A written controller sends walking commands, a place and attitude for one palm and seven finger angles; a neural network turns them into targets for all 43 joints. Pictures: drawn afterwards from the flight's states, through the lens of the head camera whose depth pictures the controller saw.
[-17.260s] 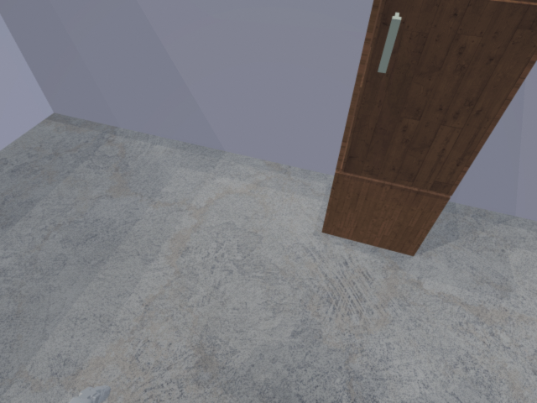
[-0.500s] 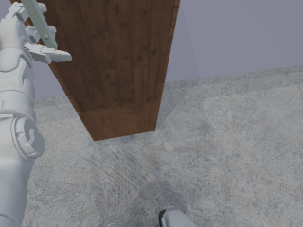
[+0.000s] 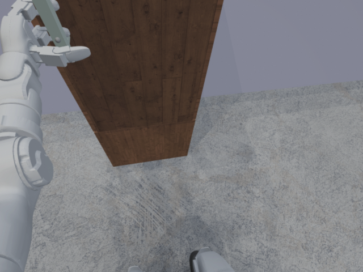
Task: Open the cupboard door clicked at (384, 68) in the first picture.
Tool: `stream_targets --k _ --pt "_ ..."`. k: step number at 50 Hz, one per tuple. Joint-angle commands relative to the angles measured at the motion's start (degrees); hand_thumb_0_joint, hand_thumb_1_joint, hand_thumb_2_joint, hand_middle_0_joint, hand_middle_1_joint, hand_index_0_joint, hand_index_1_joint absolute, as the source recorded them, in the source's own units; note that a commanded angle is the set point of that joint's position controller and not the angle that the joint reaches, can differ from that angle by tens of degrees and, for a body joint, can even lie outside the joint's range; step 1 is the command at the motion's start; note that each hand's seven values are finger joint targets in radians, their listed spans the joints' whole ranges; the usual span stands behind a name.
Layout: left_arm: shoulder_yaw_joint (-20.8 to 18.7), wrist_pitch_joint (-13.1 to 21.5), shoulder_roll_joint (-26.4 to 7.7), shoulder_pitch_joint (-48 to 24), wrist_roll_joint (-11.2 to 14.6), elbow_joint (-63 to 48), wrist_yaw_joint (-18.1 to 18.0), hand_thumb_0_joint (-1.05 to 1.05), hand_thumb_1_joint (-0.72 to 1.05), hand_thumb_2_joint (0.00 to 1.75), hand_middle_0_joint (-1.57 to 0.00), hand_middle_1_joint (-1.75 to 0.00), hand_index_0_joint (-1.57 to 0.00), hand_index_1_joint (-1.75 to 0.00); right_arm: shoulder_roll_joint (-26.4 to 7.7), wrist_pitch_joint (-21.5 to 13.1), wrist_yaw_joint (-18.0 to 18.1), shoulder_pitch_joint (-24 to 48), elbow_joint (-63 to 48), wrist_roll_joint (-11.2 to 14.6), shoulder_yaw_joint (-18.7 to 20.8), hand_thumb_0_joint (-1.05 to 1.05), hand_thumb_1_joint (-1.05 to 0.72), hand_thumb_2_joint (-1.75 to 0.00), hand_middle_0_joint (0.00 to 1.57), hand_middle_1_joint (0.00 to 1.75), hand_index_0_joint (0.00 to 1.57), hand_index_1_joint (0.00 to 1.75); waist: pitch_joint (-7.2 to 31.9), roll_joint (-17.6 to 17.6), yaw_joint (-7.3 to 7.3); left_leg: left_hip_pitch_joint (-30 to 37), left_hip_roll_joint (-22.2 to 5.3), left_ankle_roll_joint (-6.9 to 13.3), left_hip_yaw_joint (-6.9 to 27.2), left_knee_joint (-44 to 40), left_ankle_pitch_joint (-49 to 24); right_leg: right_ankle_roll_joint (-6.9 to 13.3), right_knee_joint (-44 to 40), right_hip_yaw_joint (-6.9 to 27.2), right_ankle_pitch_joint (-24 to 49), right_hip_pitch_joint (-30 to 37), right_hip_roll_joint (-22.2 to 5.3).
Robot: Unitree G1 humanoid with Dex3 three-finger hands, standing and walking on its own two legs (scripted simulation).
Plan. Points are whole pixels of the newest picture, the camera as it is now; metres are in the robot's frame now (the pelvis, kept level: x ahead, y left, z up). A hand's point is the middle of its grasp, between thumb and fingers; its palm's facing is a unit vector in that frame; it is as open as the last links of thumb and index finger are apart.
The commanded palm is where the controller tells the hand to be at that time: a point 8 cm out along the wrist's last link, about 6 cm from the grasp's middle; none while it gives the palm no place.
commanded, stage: close the thumb around the handle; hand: left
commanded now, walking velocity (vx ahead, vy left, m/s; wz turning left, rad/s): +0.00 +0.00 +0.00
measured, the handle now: (54, 19) +0.60 +0.18 +0.17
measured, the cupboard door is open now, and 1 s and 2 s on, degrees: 0 10 41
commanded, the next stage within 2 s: pull the door open along its arc in 0.44 s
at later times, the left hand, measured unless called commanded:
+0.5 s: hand (66, 41) +0.55 +0.15 +0.16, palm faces +0.02 -1.00 +0.00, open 5.8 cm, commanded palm +0.52 +0.21 +0.15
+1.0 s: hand (73, 65) +0.49 +0.14 +0.15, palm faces +0.00 -1.00 +0.00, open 5.9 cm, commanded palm +0.43 +0.19 +0.15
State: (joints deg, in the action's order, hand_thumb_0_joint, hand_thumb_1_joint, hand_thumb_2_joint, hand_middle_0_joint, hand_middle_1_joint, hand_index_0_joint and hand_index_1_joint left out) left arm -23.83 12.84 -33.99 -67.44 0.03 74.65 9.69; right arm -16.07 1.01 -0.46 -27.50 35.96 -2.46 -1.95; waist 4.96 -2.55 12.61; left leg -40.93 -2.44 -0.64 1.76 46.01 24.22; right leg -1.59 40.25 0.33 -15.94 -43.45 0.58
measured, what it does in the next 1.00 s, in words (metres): stands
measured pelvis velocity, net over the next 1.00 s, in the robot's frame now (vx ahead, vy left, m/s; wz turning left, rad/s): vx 0.01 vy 0.00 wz -0.04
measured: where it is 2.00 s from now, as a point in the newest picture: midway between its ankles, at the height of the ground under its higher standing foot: outside the picture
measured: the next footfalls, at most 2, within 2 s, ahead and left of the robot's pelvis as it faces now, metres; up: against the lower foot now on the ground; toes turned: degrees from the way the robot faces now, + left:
none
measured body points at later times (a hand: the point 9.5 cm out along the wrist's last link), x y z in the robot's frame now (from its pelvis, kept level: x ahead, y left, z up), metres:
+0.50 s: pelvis +0.00 +0.00 +0.00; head +0.11 +0.00 +0.44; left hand +0.54 +0.21 +0.16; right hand -0.03 -0.26 -0.11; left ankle -0.03 +0.12 -0.70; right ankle +0.02 -0.14 -0.70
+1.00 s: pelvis +0.01 +0.00 +0.01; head +0.07 -0.02 +0.46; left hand +0.48 +0.19 +0.16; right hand +0.01 -0.26 -0.11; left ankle -0.03 +0.12 -0.70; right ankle +0.02 -0.14 -0.70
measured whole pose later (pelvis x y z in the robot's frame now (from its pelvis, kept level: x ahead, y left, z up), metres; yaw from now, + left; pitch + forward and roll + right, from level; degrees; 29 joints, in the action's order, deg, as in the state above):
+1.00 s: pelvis +0.01 +0.00 +0.01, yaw -2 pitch +13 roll -1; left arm -21.0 9.7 -19.9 -41.3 7.1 47.8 8.1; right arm -16.0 2.2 -0.7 -26.4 33.6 0.4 -0.2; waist 7.3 -3.9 7.7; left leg -29.6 -3.2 -0.7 -1.3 40.3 23.9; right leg -1.4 36.9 3.1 -15.8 -34.3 1.4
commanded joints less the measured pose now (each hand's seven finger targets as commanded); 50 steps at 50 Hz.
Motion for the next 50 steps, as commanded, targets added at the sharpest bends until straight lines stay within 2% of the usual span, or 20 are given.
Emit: stream_targets --k 1,3,6,10,12,15,18,22,23,27,28,29,31,33,36,38,40,43,46,50 --pt "-1.11 3.16 -13.34 -26.46 1.11 -14.39 0.65 0.0 0.28 0.64 -0.36 -1.28 -0.36 -1.28 -9.98 -0.49 0.91 -11.58 -2.13 0.34 3.98 0.0 -0.9 -0.9 0.2 0.3 0.2 0.3 28.17 -5.41 -0.07 14.72 1.22 1.39 -0.52 -4.01 -26.66 2.51 -1.37 -2.19 22.76 17.61 1.81" --pt "-1.65 3.98 -13.51 -27.21 1.54 -16.84 0.53 0.0 0.4 0.68 -0.36 -1.3 -0.36 -1.3 -9.81 -0.42 0.9 -11.51 -2.21 0.24 4.12 0.0 -0.9 -0.9 0.2 0.3 0.2 0.3 29.23 -6.76 -0.2 16.44 1.07 1.15 -0.17 -3.88 -28.58 2.51 -1.17 -2.27 23.7 17.54 1.98" --pt "0.4 3.28 -10.13 -24.56 1.73 -14.8 0.44 0.0 0.56 0.76 -0.38 -1.31 -0.38 -1.31 -9.57 -0.39 0.66 -11.01 -1.96 0.38 4.1 0.0 -0.9 -0.9 0.2 0.3 0.2 0.3 25.24 -5.11 0.23 14.66 1.12 1.46 -0.85 -4.2 -26.28 2.34 -1.91 -2.29 22.58 16.7 2.09" --pt "-1.94 3.2 -13.17 -26.15 1.65 -15.97 -0.38 0.0 0.79 0.85 -0.39 -1.34 -0.39 -1.34 -9.77 -0.29 0.86 -11.25 -1.6 0.36 4.22 0.0 -0.9 -0.9 0.2 0.3 0.2 0.3 25.79 -4.71 -0.04 14.1 1.2 1.52 -0.74 -4.53 -26.03 2.34 -1.79 -2.23 22.94 17.9 1.91" --pt "-1.1 3.65 -11.93 -25.77 1.36 -16.98 -0.61 0.0 0.9 0.9 -0.4 -1.35 -0.4 -1.35 -9.54 -0.44 0.79 -11.22 -2.01 0.25 4.13 0.0 -0.9 -0.9 0.2 0.3 0.2 0.3 26.77 -6.83 -0.36 15.71 1.3 1.36 -0.52 -4.24 -28.54 2.66 -1.25 -2.3 23.96 17.5 1.93" --pt "0.36 3.06 -10.57 -25.17 0.87 -13.47 -0.71 0.0 0.9 0.9 -0.4 -1.35 -0.4 -1.35 -9.49 -0.4 0.67 -11.2 -1.42 0.32 4.05 0.0 -0.9 -0.9 0.2 0.3 0.2 0.3 23.03 -3.17 0.72 12.91 1.24 1.61 -0.76 -4.63 -24.76 2.18 -1.97 -2.29 21.97 16.58 1.94" --pt "-4.36 2.94 -16.16 -26.54 1.26 -12.7 -1.34 0.0 0.9 0.9 -0.4 -1.35 -0.4 -1.35 -9.87 -0.41 1.12 -11.12 -1.68 0.39 3.92 0.0 -0.9 -0.9 0.2 0.3 0.2 0.3 25.2 -2.6 0.05 11.13 1.58 1.81 -1.0 -4.69 -23.14 2.15 -1.74 -1.71 22.22 19.22 1.67" --pt "-5.14 3.45 -18.71 -25.4 -0.46 -12.6 -1.95 0.0 0.9 0.9 -0.4 -1.35 -0.4 -1.35 -9.67 -0.45 1.19 -10.86 -2.75 0.4 3.7 0.0 -0.9 -0.9 0.2 0.3 0.2 0.3 25.1 -1.99 -0.67 8.97 1.9 2.06 -1.39 -4.53 -22.4 2.18 -1.22 -1.34 23.35 20.8 1.43" --pt "-4.84 3.68 -18.88 -25.4 -0.7 -13.06 -1.98 0.0 0.9 0.9 -0.4 -1.35 -0.4 -1.35 -9.49 -0.43 1.2 -10.46 -2.92 0.43 3.6 0.0 -0.9 -0.9 0.2 0.3 0.2 0.3 25.59 -4.01 -0.68 9.28 1.93 1.92 -1.63 -4.47 -22.4 2.05 -1.22 -1.13 23.24 20.59 1.31" --pt "-3.22 4.37 -16.54 -25.46 -0.51 -13.17 -1.84 0.0 0.9 0.9 -0.4 -1.35 -0.4 -1.35 -9.62 -0.49 1.18 -10.2 -3.53 0.47 3.56 0.0 -0.9 -0.9 0.2 0.3 0.2 0.3 25.18 -2.99 -0.23 10.62 1.75 1.94 -1.15 -4.65 -21.26 2.23 -1.33 -1.61 20.39 18.6 1.62" --pt "-0.14 4.27 -12.53 -27.46 -0.05 -13.33 -1.71 0.0 0.9 0.9 -0.4 -1.35 -0.4 -1.35 -9.34 -0.69 1.01 -9.79 -3.32 0.53 3.51 0.0 -0.9 -0.9 0.2 0.3 0.2 0.3 24.55 -5.25 0.67 11.5 1.74 1.68 -1.26 -4.87 -20.14 2.06 -1.78 -1.63 18.79 16.74 1.63" --pt "0.36 4.19 -10.45 -26.93 0.41 -12.93 -1.88 0.0 0.9 0.9 -0.4 -1.35 -0.4 -1.35 -9.27 -0.87 0.93 -10.2 -2.91 0.38 3.72 0.0 -0.9 -0.9 0.2 0.3 0.2 0.3 24.26 -3.92 0.61 12.27 1.52 1.52 -0.8 -4.95 -20.17 2.2 -1.73 -2.2 17.74 15.91 1.78" --pt "-1.24 4.07 -11.45 -23.38 1.07 -12.93 -1.95 0.0 0.9 0.9 -0.4 -1.35 -0.4 -1.35 -9.72 -0.93 0.88 -10.19 -3.12 0.41 3.94 0.0 -0.9 -0.9 0.2 0.3 0.2 0.3 25.61 -2.85 -0.57 12.39 1.41 1.48 -1.06 -5.09 -20.5 2.19 -1.75 -2.14 17.67 17.0 1.79" --pt "-1.39 4.51 -11.29 -22.1 1.34 -15.42 -1.93 0.0 0.9 0.9 -0.4 -1.35 -0.4 -1.35 -9.64 -1.02 0.84 -9.86 -3.43 0.41 3.96 0.0 -0.9 -0.9 0.2 0.3 0.2 0.3 27.91 -5.04 -1.54 14.07 1.42 1.31 -1.1 -5.14 -22.22 2.37 -1.38 -2.1 18.83 17.71 1.68" --pt "-1.54 4.52 -10.22 -17.81 1.86 -18.56 -1.6 0.0 0.9 0.9 -0.4 -1.35 -0.4 -1.35 -9.56 -0.91 0.72 -9.25 -4.05 0.69 4.37 0.0 -0.9 -0.9 0.2 0.3 0.2 0.3 28.54 -2.78 -2.87 14.2 1.39 1.47 -1.57 -5.6 -23.29 2.42 -1.48 -2.12 20.9 20.36 1.83" --pt "-1.11 3.99 -8.44 -13.18 2.85 -19.75 -1.26 0.0 0.9 0.9 -0.4 -1.35 -0.4 -1.35 -9.42 -0.84 0.63 -8.27 -4.69 1.06 4.39 0.0 -0.9 -0.9 0.2 0.3 0.2 0.3 27.27 -3.12 -3.93 14.21 1.4 1.48 -1.99 -6.12 -23.21 2.58 -1.88 -2.14 21.07 20.93 1.91" --pt "-1.45 3.12 -7.13 -8.13 4.06 -21.7 -1.09 0.0 0.9 0.9 -0.4 -1.35 -0.4 -1.35 -9.44 -0.82 0.68 -7.24 -5.41 1.48 4.62 0.0 -0.9 -0.9 0.2 0.3 0.2 0.3 25.91 0.33 -4.99 13.13 1.37 1.7 -2.49 -7.0 -22.07 2.61 -2.42 -2.25 21.39 23.09 2.02" --pt "-0.94 2.21 -5.34 -1.21 5.15 -28.7 -1.18 0.0 0.9 0.9 -0.4 -1.35 -0.4 -1.35 -8.84 -0.88 0.68 -4.84 -6.97 2.14 4.73 0.0 -0.9 -0.9 0.2 0.3 0.2 0.3 26.37 -3.06 -7.32 14.89 1.52 1.52 -3.07 -8.04 -25.06 3.0 -2.33 -2.17 23.95 25.97 1.83" --pt "-0.13 0.52 -1.47 7.71 7.28 -35.52 -1.69 0.0 0.9 0.9 -0.4 -1.35 -0.4 -1.35 -8.26 -1.21 0.43 -2.2 -8.29 2.83 5.05 0.0 -0.9 -0.9 0.2 0.3 0.2 0.3 24.28 0.81 -8.7 14.78 1.42 1.74 -4.11 -9.37 -25.7 2.92 -3.41 -2.32 26.59 29.61 1.77" --pt "1.75 -2.11 3.01 17.97 8.85 -45.1 -2.66 0.0 0.9 0.9 -0.4 -1.35 -0.4 -1.35 -7.33 -1.65 0.47 2.1 -9.86 3.73 4.89 0.0 -0.9 -0.9 0.2 0.3 0.2 0.3 20.24 1.68 -10.35 15.71 1.48 1.59 -4.81 -11.21 -26.35 2.85 -4.36 -2.45 28.21 32.09 1.41"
